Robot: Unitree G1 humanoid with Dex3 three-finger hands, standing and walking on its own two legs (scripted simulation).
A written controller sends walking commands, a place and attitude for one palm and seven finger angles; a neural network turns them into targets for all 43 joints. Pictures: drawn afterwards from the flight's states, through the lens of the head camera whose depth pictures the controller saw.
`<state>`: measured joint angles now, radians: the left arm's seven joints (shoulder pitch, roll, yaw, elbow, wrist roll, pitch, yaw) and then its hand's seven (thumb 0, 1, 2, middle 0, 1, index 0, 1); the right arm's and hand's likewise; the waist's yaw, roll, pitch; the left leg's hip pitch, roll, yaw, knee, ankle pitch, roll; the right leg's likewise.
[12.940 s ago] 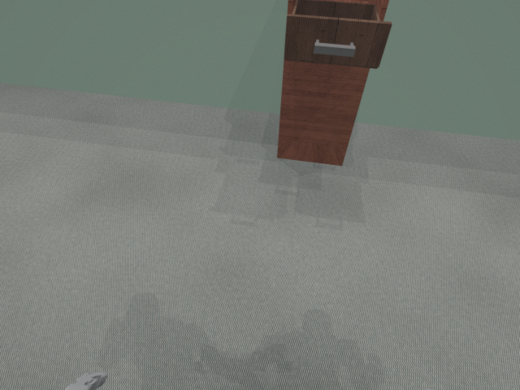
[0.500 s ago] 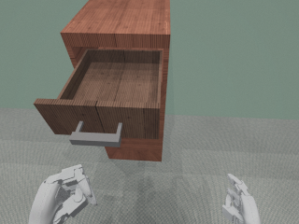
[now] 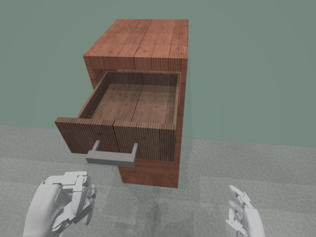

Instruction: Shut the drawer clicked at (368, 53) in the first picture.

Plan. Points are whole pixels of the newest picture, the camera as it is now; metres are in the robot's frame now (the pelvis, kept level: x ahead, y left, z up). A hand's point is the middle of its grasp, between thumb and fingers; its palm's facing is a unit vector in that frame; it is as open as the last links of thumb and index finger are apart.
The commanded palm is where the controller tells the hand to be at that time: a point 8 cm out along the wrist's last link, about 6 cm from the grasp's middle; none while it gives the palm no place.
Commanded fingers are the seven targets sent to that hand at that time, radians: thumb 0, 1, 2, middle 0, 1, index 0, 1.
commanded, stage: raise the hand and make a fist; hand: left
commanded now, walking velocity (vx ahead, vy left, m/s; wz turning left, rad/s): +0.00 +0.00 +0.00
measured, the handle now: (114, 151) +0.33 +0.16 +0.06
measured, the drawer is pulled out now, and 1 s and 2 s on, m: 0.29 0.29 0.29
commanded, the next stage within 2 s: bring the fist close to the handle in 0.30 s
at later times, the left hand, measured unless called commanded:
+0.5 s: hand (93, 212) +0.14 +0.13 +0.14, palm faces +0.00 -0.99 -0.10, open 3.3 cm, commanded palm +0.09 +0.18 +0.15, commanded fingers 0.00 0.90 0.90 -1.40 -1.60 -1.40 -1.60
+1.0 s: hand (106, 203) +0.17 +0.13 +0.10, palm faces -0.01 -1.00 -0.04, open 3.3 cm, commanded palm +0.14 +0.18 +0.10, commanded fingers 0.00 0.90 0.90 -1.40 -1.60 -1.40 -1.60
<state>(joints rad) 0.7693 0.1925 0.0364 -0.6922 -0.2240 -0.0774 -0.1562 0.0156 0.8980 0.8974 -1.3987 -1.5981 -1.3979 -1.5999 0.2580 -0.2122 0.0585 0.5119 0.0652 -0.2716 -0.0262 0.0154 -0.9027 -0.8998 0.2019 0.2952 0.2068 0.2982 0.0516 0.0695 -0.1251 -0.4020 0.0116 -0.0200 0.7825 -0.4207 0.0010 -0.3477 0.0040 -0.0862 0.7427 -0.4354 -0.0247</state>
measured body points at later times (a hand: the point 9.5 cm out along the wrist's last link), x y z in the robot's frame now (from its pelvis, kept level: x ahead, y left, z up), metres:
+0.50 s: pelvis -0.01 -0.02 +0.00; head -0.03 -0.05 +0.45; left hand +0.13 +0.18 +0.15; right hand +0.19 -0.23 -0.04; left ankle -0.01 +0.12 -0.71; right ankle -0.03 -0.10 -0.71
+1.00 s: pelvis -0.01 -0.01 -0.01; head +0.00 -0.03 +0.44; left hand +0.16 +0.18 +0.10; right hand +0.17 -0.23 -0.07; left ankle -0.01 +0.12 -0.71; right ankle -0.03 -0.10 -0.71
